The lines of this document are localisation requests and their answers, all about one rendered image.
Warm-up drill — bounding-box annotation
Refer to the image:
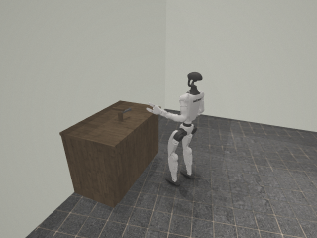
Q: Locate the tap lever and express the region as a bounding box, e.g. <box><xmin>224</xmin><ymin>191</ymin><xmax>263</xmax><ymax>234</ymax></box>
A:
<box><xmin>121</xmin><ymin>107</ymin><xmax>132</xmax><ymax>114</ymax></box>

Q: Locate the robot left upper arm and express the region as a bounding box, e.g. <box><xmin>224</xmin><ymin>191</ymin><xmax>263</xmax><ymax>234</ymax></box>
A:
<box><xmin>179</xmin><ymin>93</ymin><xmax>189</xmax><ymax>122</ymax></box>

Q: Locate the humanoid robot torso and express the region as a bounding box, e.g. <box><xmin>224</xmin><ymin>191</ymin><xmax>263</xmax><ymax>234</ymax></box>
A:
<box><xmin>179</xmin><ymin>89</ymin><xmax>202</xmax><ymax>136</ymax></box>

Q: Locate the robot right shin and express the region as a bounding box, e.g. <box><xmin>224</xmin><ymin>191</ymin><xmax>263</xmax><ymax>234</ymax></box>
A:
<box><xmin>183</xmin><ymin>147</ymin><xmax>193</xmax><ymax>175</ymax></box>

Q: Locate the counter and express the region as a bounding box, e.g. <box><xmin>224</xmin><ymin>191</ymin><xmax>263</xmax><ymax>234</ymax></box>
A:
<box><xmin>59</xmin><ymin>100</ymin><xmax>161</xmax><ymax>208</ymax></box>

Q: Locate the left robot forearm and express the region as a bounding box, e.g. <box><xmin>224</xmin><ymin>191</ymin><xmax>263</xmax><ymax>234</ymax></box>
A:
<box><xmin>159</xmin><ymin>110</ymin><xmax>185</xmax><ymax>122</ymax></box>

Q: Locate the robot right upper arm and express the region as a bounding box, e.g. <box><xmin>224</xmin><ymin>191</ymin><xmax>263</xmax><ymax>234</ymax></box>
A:
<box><xmin>198</xmin><ymin>90</ymin><xmax>205</xmax><ymax>114</ymax></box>

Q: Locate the left robot hand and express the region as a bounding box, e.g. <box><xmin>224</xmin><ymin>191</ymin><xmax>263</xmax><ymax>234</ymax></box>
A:
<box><xmin>146</xmin><ymin>102</ymin><xmax>161</xmax><ymax>115</ymax></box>

